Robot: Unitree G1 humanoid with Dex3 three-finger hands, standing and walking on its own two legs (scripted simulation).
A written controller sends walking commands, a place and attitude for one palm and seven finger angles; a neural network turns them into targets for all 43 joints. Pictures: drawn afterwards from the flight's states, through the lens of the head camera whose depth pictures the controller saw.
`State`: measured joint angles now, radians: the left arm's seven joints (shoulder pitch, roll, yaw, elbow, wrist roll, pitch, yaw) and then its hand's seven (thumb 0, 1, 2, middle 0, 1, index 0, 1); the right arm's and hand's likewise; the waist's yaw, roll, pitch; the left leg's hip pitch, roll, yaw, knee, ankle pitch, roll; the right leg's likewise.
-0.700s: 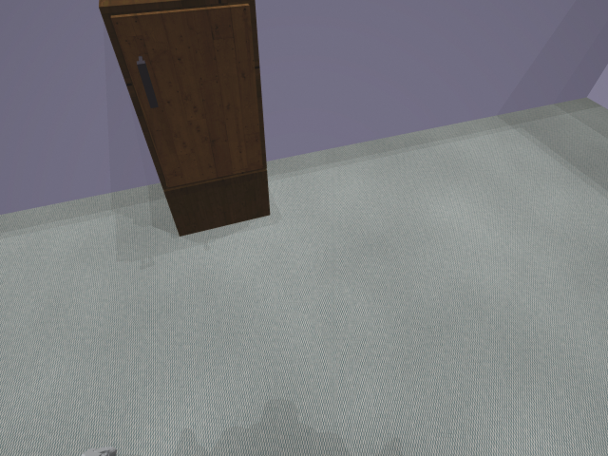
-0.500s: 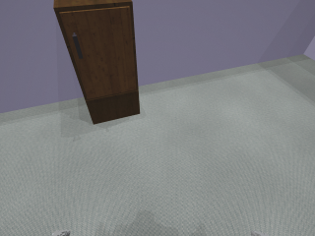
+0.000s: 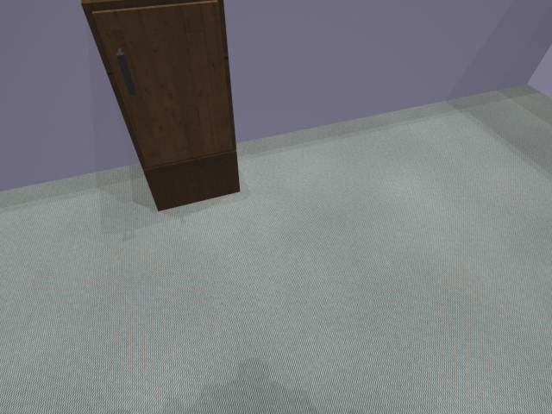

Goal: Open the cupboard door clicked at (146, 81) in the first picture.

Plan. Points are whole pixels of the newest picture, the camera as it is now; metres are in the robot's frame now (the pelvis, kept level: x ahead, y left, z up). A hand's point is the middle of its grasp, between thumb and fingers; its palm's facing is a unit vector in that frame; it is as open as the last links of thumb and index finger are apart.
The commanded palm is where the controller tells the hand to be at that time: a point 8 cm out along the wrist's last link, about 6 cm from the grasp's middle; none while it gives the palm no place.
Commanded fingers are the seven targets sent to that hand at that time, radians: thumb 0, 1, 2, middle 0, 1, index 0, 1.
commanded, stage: stand and wait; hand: left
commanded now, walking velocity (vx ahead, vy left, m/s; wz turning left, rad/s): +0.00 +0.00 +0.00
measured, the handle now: (126, 71) +1.09 +0.55 -0.05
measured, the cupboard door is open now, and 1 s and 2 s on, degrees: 0 0 0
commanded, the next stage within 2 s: look at it before walking up in 0.12 s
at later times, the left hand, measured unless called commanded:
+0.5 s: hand out of the picture +0.08 +0.24 -0.15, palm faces -0.03 -0.94 -0.33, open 7.4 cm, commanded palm none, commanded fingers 0.00 0.90 0.90 -0.20 -0.30 -0.20 -0.30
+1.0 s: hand out of the picture +0.06 +0.23 -0.17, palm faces -0.01 -0.96 -0.29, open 7.4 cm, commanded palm none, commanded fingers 0.00 0.90 0.90 -0.20 -0.30 -0.20 -0.30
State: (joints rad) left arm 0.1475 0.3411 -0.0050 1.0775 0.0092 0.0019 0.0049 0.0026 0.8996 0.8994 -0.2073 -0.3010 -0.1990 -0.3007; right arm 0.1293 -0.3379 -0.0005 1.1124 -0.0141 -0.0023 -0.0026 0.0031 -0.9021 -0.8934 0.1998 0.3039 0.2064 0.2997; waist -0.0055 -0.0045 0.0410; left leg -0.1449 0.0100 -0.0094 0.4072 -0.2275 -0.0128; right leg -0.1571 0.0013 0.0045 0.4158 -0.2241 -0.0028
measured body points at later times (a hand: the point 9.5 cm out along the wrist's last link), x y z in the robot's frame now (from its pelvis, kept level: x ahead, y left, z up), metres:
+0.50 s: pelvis +0.00 +0.00 +0.00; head +0.00 +0.00 +0.45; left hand +0.08 +0.29 -0.13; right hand +0.08 -0.30 -0.13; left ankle +0.00 +0.13 -0.74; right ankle +0.00 -0.12 -0.74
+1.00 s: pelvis +0.01 +0.00 +0.00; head +0.00 +0.00 +0.45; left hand +0.06 +0.28 -0.15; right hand +0.07 -0.28 -0.14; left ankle +0.00 +0.13 -0.74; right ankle +0.00 -0.12 -0.74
